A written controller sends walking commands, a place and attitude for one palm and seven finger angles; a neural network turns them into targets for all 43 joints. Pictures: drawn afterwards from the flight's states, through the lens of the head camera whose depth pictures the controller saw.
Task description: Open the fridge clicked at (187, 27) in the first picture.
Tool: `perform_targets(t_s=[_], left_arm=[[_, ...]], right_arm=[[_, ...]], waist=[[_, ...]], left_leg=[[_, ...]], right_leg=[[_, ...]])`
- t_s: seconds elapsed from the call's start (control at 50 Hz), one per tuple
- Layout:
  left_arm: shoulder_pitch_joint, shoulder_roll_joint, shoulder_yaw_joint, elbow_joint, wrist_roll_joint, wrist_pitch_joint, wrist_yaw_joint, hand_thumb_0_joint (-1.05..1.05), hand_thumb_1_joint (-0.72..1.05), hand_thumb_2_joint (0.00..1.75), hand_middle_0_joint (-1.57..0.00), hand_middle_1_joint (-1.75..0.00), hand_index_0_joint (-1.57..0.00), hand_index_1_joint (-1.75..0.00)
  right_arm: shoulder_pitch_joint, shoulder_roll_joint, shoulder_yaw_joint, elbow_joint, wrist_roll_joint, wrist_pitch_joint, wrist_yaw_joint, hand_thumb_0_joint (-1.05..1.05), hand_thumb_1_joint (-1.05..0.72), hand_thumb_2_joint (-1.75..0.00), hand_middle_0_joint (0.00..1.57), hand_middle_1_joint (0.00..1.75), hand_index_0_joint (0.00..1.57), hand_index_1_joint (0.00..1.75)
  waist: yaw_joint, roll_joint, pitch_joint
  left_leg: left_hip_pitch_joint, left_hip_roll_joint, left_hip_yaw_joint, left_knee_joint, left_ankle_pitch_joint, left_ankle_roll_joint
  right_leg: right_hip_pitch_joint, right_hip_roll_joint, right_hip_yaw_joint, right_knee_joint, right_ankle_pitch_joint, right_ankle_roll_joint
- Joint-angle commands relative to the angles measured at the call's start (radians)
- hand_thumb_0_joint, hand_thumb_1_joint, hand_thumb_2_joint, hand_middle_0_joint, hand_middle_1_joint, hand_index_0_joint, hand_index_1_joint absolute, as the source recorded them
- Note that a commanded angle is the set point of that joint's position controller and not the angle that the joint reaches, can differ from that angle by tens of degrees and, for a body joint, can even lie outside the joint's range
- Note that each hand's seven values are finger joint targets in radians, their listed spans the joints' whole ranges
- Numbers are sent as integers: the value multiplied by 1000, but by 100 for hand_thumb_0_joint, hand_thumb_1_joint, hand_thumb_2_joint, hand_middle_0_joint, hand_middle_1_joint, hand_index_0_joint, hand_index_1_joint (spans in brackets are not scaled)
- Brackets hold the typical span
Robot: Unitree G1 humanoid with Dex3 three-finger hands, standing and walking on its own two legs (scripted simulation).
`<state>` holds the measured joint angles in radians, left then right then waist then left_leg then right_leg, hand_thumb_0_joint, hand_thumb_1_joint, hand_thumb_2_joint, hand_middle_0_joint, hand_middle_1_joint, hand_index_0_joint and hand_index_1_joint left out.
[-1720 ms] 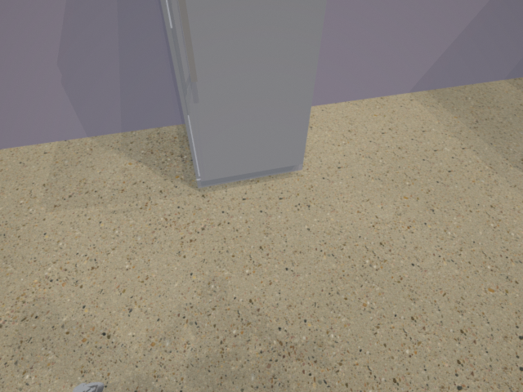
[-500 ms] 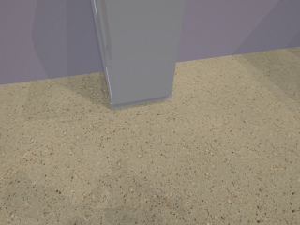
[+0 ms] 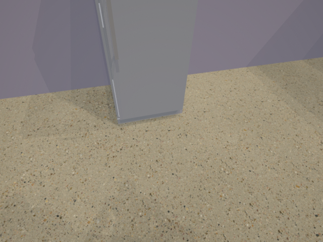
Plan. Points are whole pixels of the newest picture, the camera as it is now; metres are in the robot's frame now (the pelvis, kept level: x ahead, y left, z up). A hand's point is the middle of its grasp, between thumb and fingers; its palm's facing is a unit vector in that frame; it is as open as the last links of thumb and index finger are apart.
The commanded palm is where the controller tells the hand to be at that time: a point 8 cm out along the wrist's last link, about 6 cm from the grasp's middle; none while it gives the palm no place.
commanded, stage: walk to a spot facing it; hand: left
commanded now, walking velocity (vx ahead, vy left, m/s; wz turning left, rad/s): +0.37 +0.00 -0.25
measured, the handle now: (111, 24) +1.14 +0.36 +0.08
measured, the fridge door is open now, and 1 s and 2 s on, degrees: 0 0 0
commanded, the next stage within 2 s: turn to face it in 0.92 s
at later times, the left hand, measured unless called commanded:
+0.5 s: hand (118, 220) +0.23 +0.15 -0.19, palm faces -0.06 -0.97 -0.24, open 7.3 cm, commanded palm none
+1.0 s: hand (126, 171) +0.40 +0.16 -0.18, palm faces -0.09 -0.99 -0.14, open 7.3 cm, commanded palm none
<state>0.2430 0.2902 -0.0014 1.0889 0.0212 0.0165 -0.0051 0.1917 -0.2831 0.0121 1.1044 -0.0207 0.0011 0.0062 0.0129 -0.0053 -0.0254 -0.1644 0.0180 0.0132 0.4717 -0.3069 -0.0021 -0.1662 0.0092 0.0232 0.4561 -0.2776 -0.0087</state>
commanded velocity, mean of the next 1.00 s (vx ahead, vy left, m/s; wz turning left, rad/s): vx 0.34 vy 0.00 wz -0.18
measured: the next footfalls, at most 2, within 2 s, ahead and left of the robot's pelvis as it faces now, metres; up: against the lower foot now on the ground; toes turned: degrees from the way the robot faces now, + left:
right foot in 0.40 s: +0.23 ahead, -0.16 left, +0.00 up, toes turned -14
left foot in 0.78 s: +0.41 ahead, +0.08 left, +0.00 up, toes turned +5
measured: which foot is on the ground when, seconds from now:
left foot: down 0.00-0.40, up 0.42-0.76, down 0.78-1.00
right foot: down 0.00-0.14, up 0.16-0.38, down 0.40-0.78, up 0.80-1.00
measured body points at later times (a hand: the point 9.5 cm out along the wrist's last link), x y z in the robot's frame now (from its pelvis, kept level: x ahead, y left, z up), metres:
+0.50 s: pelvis +0.15 -0.04 -0.02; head +0.18 -0.05 +0.43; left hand +0.24 +0.20 -0.17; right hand +0.02 -0.25 -0.17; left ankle +0.05 +0.09 -0.66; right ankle +0.19 -0.15 -0.74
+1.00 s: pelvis +0.37 -0.01 +0.00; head +0.38 +0.01 +0.45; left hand +0.41 +0.21 -0.17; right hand +0.36 -0.25 -0.14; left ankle +0.37 +0.07 -0.74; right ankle +0.36 -0.15 -0.65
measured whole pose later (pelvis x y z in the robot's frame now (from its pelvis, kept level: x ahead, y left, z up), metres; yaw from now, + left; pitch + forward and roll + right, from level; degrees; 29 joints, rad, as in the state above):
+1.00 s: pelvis +0.37 -0.01 +0.00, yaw -10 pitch -1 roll -1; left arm 0.31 0.18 0.08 1.06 0.04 0.00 -0.01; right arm 0.28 -0.15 -0.05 1.04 -0.02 -0.09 -0.02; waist 0.02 -0.05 0.01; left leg -0.16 0.06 0.25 0.43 -0.26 0.04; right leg -0.56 -0.10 -0.06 1.15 -0.25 0.00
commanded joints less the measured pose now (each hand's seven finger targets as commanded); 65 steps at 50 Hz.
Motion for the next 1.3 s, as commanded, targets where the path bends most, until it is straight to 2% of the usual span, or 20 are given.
perform_targets(t_s=[0.0,0.08,0.14,0.22,0.34,0.36,0.38,0.4,0.46,0.52,0.72,0.74,0.76,0.78,0.88,1.0,1.1,1.16,1.2,1.28], left_arm=[[86,116,41,-45,1,-19,-3,0,90,90,-20,-30,-20,-30],[95,77,54,-58,0,-37,-2,0,90,90,-20,-30,-20,-30],[-67,-8,41,-142,1,-61,-2,0,90,90,-20,-30,-20,-30],[-98,-58,52,-149,-1,-54,-23,0,90,90,-20,-30,-20,-30],[221,-49,76,-36,6,-56,-25,0,90,90,-20,-30,-20,-30],[353,28,95,-3,10,-70,-12,0,90,90,-20,-30,-20,-30],[437,124,116,13,8,-78,5,0,90,90,-20,-30,-20,-30],[395,152,118,5,-12,-72,9,0,90,90,-20,-30,-20,-30],[141,30,80,-60,3,-73,27,0,90,90,-20,-30,-20,-30],[87,7,67,-65,12,-82,26,0,90,90,-20,-30,-20,-30],[119,13,79,-42,6,-77,11,0,90,90,-20,-30,-20,-30],[126,-17,70,-51,3,-76,7,0,90,90,-20,-30,-20,-30],[136,-83,63,-76,-5,-75,-1,0,90,90,-20,-30,-20,-30],[76,-71,64,-118,4,-80,2,0,90,90,-20,-30,-20,-30],[103,-111,73,-61,15,-50,-15,0,90,90,-20,-30,-20,-30],[27,-123,77,-108,14,-16,-22,0,90,90,-20,-30,-20,-30],[-20,-124,56,-105,8,-39,-5,0,90,90,-20,-30,-20,-30],[97,-58,65,-67,10,-58,7,0,90,90,-20,-30,-20,-30],[253,109,103,-36,9,-75,23,0,90,90,-20,-30,-20,-30],[53,33,88,-112,3,-51,50,0,90,90,-20,-30,-20,-30]], right_arm=[[51,-96,-38,-56,-3,-28,-10,0,-90,-90,20,30,20,30],[148,-72,-49,-46,2,-53,-16,0,-90,-90,20,30,20,30],[397,-107,-72,30,-5,-76,-37,0,-90,-90,20,30,20,30],[322,-56,-64,19,-10,-89,-46,0,-90,-90,20,30,20,30],[256,-47,-68,36,6,-85,-37,0,-90,-90,20,30,20,30],[255,-17,-64,23,13,-87,-25,0,-90,-90,20,30,20,30],[263,65,-53,-11,24,-94,-18,0,-90,-90,20,30,20,30],[182,54,-59,-40,19,-86,-18,0,-90,-90,20,30,20,30],[126,81,-70,-50,-4,-63,-5,0,-90,-90,20,30,20,30],[211,114,-69,-31,-7,-30,2,0,-90,-90,20,30,20,30],[149,63,-85,-99,-2,-65,17,0,-90,-90,20,30,20,30],[254,11,-96,-68,-7,-70,7,0,-90,-90,20,30,20,30],[389,-107,-125,-44,-21,-77,-4,0,-90,-90,20,30,20,30],[437,-128,-125,-31,-18,-70,-12,0,-90,-90,20,30,20,30],[181,46,-75,-76,-4,-98,-30,0,-90,-90,20,30,20,30],[198,27,-82,-58,0,-98,-36,0,-90,-90,20,30,20,30],[241,24,-75,-12,-3,-72,-33,0,-90,-90,20,30,20,30],[231,27,-74,-1,7,-58,-29,0,-90,-90,20,30,20,30],[288,99,-71,-33,20,-52,-21,0,-90,-90,20,30,20,30],[160,85,-79,-74,13,-6,-20,0,-90,-90,20,30,20,30]], waist=[[-2,-51,163],[-39,17,163],[-136,258,197],[-67,122,217],[105,60,57],[161,-67,-33],[162,-283,-112],[147,-226,-62],[32,-37,111],[-39,-80,107],[-68,-4,129],[-112,113,82],[-148,360,23],[-155,371,15],[-16,120,106],[-10,95,121],[-33,138,96],[35,75,19],[70,-246,-151],[26,-139,-57]], left_leg=[[-154,52,-28,11,-209,32],[-64,97,-62,7,-169,59],[307,383,-411,-229,204,233],[164,360,-208,-231,300,206],[-50,175,110,113,509,87],[-193,135,151,365,379,51],[-398,33,152,683,-156,23],[-500,52,64,856,-262,35],[-470,164,-11,833,-83,28],[-348,160,48,639,-26,-5],[-4,69,159,107,74,-4],[144,113,69,23,-20,23],[268,353,-292,-146,-157,108],[253,457,-484,-272,-209,168],[-8,330,-52,-285,79,98],[61,314,150,-275,372,127],[56,272,149,-140,587,124],[-8,211,119,63,510,69],[-313,24,166,523,-248,-13],[-368,112,3,786,-238,-30]], right_leg=[[-99,-120,215,-122,-320,-96],[-192,-80,173,32,-193,-102],[-635,1,-40,555,-245,-30],[-533,-120,-36,505,-208,-25],[115,10,-210,131,78,-62],[302,-118,-49,64,-14,-109],[411,-395,409,-108,-128,-223],[326,-466,576,-231,-250,-272],[-51,-397,336,-257,-287,-208],[-189,-307,105,-275,-133,-158],[-195,-220,-32,-108,-84,-105],[-253,-151,-82,107,-4,-76],[-422,-32,-185,458,-160,-19],[-514,-2,-110,685,-307,-24],[-471,-134,-29,774,21,-1],[-494,-146,-81,530,102,31],[-258,-87,-160,203,136,20],[13,-74,-181,34,278,25],[363,-461,151,30,878,-121],[65,-460,45,-85,518,-158]])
